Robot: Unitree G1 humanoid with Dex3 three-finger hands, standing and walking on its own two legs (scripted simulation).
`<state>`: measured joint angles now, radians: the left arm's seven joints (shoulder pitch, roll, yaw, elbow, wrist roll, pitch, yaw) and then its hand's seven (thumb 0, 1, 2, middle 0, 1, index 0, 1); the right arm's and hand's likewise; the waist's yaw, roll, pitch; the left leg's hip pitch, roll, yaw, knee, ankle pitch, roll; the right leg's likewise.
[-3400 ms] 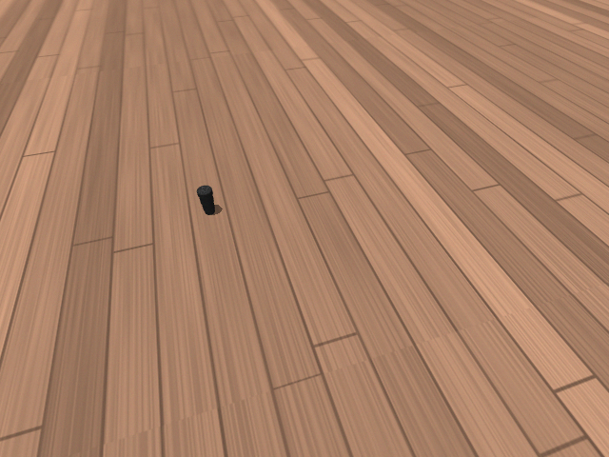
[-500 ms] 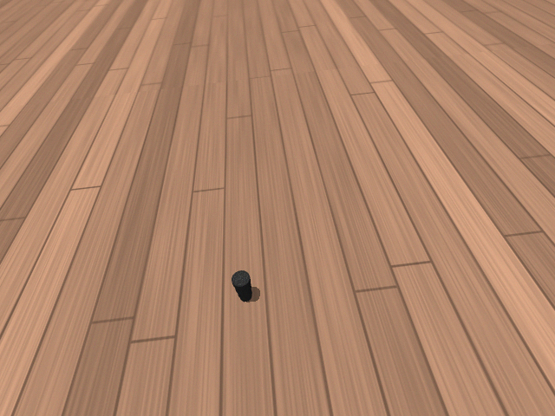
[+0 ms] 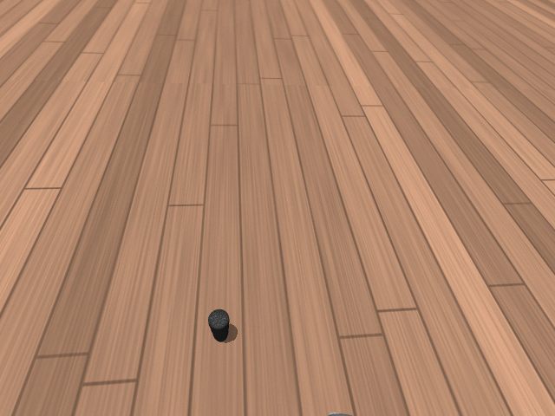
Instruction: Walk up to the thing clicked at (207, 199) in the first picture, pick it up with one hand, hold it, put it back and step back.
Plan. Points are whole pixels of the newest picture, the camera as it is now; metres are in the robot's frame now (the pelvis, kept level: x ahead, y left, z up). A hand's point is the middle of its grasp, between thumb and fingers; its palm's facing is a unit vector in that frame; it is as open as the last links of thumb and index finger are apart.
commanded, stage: walk up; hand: left
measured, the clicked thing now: (219, 327) +0.56 +0.17 -0.70
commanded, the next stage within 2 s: stand in 1.70 s
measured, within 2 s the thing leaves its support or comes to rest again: neither
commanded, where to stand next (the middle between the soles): +0.23 -0.02 m, yaw +0 degrees
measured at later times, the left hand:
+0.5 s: hand (123, 407) +0.19 +0.25 -0.15, palm faces -0.04 -0.91 -0.42, open 7.4 cm
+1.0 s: hand (127, 401) +0.20 +0.25 -0.15, palm faces +0.00 -0.94 -0.35, open 7.4 cm
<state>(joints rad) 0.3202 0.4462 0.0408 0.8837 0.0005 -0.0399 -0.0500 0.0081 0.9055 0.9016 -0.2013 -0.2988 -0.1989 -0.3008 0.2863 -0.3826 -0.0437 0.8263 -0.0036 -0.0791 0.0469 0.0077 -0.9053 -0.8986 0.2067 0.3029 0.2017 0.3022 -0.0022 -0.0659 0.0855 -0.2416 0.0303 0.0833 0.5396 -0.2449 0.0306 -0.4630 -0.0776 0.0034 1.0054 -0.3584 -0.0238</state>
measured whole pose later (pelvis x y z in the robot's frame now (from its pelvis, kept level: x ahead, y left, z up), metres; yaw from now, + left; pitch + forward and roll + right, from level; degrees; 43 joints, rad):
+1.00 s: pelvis +0.13 -0.01 +0.01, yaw +1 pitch -3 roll +0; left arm 0.10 0.37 -0.01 1.14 -0.01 -0.02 -0.01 0.01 0.90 0.90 -0.20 -0.30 -0.20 -0.30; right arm 0.03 -0.36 0.00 1.11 0.01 0.00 0.02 0.01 -0.91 -0.90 0.21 0.30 0.20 0.30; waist 0.02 0.01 0.08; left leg -0.23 0.04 0.01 0.47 -0.19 -0.02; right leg -0.19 -0.04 -0.03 0.45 -0.21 0.03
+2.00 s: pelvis +0.16 -0.02 +0.01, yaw +1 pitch -2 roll +0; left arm 0.12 0.36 0.00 1.15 0.01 -0.01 -0.01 0.01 0.90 0.90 -0.20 -0.30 -0.20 -0.30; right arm 0.09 -0.35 -0.01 1.15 -0.01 0.00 0.01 0.01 -0.91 -0.90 0.20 0.30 0.20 0.30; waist -0.01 0.00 0.04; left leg -0.16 0.03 0.01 0.34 -0.16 -0.03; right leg -0.12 -0.04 -0.04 0.34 -0.19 0.03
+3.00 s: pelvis +0.18 -0.03 +0.01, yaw +1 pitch -2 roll +0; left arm 0.11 0.35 0.01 1.14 0.01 0.00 -0.01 0.01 0.90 0.90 -0.20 -0.30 -0.20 -0.30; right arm 0.09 -0.35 0.00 1.14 -0.01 0.00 0.00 0.01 -0.91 -0.90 0.20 0.30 0.20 0.30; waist -0.01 0.00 0.04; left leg -0.10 0.05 0.01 0.31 -0.18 -0.04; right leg -0.07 -0.02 -0.04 0.31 -0.21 0.01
